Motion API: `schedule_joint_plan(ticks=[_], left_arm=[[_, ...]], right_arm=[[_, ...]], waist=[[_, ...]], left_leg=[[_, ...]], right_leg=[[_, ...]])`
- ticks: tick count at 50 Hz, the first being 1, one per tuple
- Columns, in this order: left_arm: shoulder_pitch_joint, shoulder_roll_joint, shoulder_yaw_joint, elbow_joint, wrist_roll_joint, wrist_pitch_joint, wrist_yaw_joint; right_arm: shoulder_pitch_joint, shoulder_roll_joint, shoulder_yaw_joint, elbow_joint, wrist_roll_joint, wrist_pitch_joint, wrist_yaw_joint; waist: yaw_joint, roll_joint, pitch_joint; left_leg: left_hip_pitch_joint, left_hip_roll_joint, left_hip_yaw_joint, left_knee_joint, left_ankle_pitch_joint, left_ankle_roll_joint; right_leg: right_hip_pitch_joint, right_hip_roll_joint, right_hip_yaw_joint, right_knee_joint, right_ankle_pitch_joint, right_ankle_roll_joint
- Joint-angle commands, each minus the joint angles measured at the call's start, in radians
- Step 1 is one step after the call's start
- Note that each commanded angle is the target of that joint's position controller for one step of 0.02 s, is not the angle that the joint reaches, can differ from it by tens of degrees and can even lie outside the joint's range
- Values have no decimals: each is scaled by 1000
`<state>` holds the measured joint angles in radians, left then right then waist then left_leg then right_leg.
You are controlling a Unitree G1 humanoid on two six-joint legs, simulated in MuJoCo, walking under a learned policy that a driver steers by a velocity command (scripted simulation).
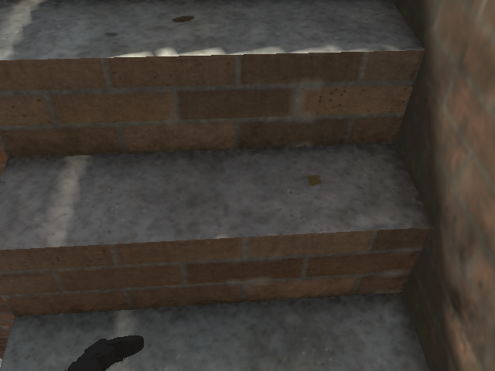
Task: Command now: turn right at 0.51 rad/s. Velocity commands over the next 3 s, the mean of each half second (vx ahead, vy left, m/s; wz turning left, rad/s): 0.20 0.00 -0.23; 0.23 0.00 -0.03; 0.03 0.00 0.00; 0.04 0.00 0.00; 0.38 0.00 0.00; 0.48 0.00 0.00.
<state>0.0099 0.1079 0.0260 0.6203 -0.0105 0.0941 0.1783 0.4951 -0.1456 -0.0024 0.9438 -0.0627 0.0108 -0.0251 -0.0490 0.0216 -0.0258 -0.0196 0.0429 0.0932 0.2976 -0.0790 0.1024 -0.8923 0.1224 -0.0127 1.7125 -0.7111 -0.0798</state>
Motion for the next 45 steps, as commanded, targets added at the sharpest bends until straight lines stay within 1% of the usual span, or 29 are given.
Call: schedule_joint_plan(ticks=[1,3,4,6,8,12,14,16,17,18,19,20,21,22,23,24,25,27,29,33,35,37,38,39,41,42,43,44,45], left_arm=[[67,114,28,-123,8,-31,-3],[-5,129,39,-129,31,-40,-31],[-45,118,37,-147,14,-36,-43],[3,104,44,-138,15,-14,-40],[3,123,58,-75,32,-24,-52],[-172,79,31,-190,53,-64,-83],[-151,68,19,-226,66,-65,-87],[-190,48,-10,-274,62,-82,-105],[-193,55,-20,-278,41,-98,-113],[-67,71,-19,-220,2,-101,-108],[92,21,-13,-155,-20,-88,-83],[261,100,24,-130,-20,-83,-81],[394,207,60,-86,5,-76,-71],[460,302,90,-11,30,-54,-42],[482,322,83,-14,64,-61,-23],[414,294,79,8,69,-81,-35],[325,258,70,42,44,-103,-43],[130,172,55,72,29,-131,-48],[154,151,47,133,60,-157,-62],[135,137,28,131,41,-220,-103],[76,188,32,112,48,-219,-83],[54,221,31,96,16,-226,-41],[89,252,37,107,-10,-236,-37],[201,252,42,137,0,-224,-58],[193,272,61,123,3,-180,-65],[202,282,78,92,-14,-151,-66],[225,192,65,58,8,-132,-69],[325,55,26,40,21,-124,-89],[353,61,32,55,10,-105,-100]], right_arm=[[-246,-251,-60,-175,22,-64,-29],[-143,-256,-80,-182,33,-55,-76],[-129,-278,-93,-209,52,-52,-75],[-155,-293,-112,-213,22,-69,-64],[-109,-234,-95,-190,12,-67,-49],[-108,-274,-99,-171,24,-109,-25],[-100,-283,-107,-158,35,-113,-32],[-119,-313,-111,-160,8,-108,-38],[-126,-314,-110,-170,9,-95,-45],[-273,-294,-97,-201,55,-71,-40],[-165,-306,-107,-214,89,-65,-39],[-285,-359,-120,-233,112,-70,-21],[-387,-393,-138,-294,121,-77,3],[-433,-297,-127,-258,118,-94,48],[-477,-141,-83,-283,98,-118,91],[-452,-53,-60,-290,62,-124,107],[-380,-42,-51,-301,34,-112,108],[-308,-92,-54,-273,-16,-59,96],[-354,-83,-52,-272,-16,0,78],[-371,-81,-39,-301,-3,72,5],[-354,-86,-26,-323,12,91,-3],[-262,-100,-40,-290,36,87,-3],[-250,-79,-33,-294,45,88,-10],[-325,-27,-17,-320,41,72,-8],[-239,-51,-36,-277,23,21,12],[-122,-61,-41,-238,35,-18,24],[-145,-49,-36,-169,43,-31,24],[-172,-97,-25,-177,29,-59,30],[-168,-155,-41,-208,30,-64,21]], waist=[[195,140,74],[82,18,-35],[31,36,-41],[22,177,22],[-37,51,74],[-66,63,107],[-27,113,74],[-6,113,56],[-15,107,48],[83,30,-4],[97,134,-167],[272,112,-318],[348,-76,-388],[359,-390,-392],[344,-355,-423],[244,-189,-344],[124,-85,-150],[8,-8,-54],[4,-42,-13],[-55,-130,146],[-112,-212,113],[-117,-376,-12],[-89,-385,-60],[-28,-353,-73],[-62,-260,-132],[-96,-220,-142],[-35,-40,-10],[121,181,50],[105,109,-92]], left_leg=[[-135,287,-51,33,1144,107],[86,312,-85,17,875,166],[33,393,-162,-55,628,209],[-24,473,-266,-114,102,255],[98,339,-190,-91,-148,199],[159,267,-127,-201,-153,187],[211,284,-133,-189,29,176],[262,289,-92,-248,65,156],[221,257,-23,-295,120,133],[-93,130,92,-314,480,163],[-104,183,1,-131,1062,167],[-123,132,24,99,1402,91],[-258,56,-2,397,1165,3],[-549,-136,-178,800,104,-19],[-688,-314,-501,1309,-93,-105],[-810,-336,-560,1602,-94,-131],[-833,-292,-488,1582,-25,-112],[-830,-265,-406,1697,106,-105],[-909,-271,-350,1868,97,-95],[-982,-208,-321,1635,-5,-80],[-733,-117,-118,1149,-61,-84],[-402,-53,20,960,-47,-59],[-325,-19,-3,822,-85,-23],[-446,-22,-74,727,-365,6],[-386,-43,-11,267,-198,33],[-215,-39,-35,-130,54,38],[-152,10,-104,-174,154,68],[-25,110,-190,210,1061,56],[-27,207,-264,189,1124,133]], right_leg=[[20,-63,42,-62,-195,-40],[-81,-87,-37,25,-7,-20],[-95,-140,-2,88,45,-1],[-224,-206,146,298,32,20],[-418,-143,150,449,76,9],[-455,-168,17,242,79,50],[-477,-233,52,214,27,32],[-492,-275,36,64,-15,0],[-379,-295,-3,-103,7,-24],[148,-189,-202,-498,-105,-6],[479,-52,-113,-497,-106,-32],[726,-40,-6,-616,228,-20],[835,-101,211,-827,144,-58],[951,-204,533,-1041,154,-115],[964,-290,750,-1086,296,-141],[840,-339,722,-1051,349,-113],[647,-345,659,-1008,471,-82],[468,-327,543,-919,414,-72],[436,-325,439,-955,329,-59],[347,-314,195,-1083,532,-45],[291,-309,96,-1218,706,-36],[359,-321,58,-1319,1001,-38],[458,-345,40,-1324,1199,-25],[696,-324,30,-1284,1388,-23],[975,-315,83,-988,1683,-30],[957,-259,92,-783,1462,18],[697,-163,107,-552,704,15],[313,-50,172,-203,332,72],[333,-37,216,-97,405,125]])
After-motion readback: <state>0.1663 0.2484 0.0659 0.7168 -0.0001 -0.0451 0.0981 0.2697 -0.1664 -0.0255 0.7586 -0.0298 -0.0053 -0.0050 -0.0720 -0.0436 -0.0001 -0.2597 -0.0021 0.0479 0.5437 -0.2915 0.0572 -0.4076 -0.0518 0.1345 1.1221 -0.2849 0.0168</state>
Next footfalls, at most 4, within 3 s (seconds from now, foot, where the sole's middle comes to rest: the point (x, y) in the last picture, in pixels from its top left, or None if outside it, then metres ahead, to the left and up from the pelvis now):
0.36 right None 0.10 -0.19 -0.59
0.86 left None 0.20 0.11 -0.59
1.24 right None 0.19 -0.04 -0.59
2.68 right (279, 362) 0.41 -0.05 -0.37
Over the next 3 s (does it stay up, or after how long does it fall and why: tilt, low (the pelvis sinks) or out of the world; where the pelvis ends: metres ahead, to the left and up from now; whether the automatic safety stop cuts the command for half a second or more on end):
stays up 0.40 0.05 0.39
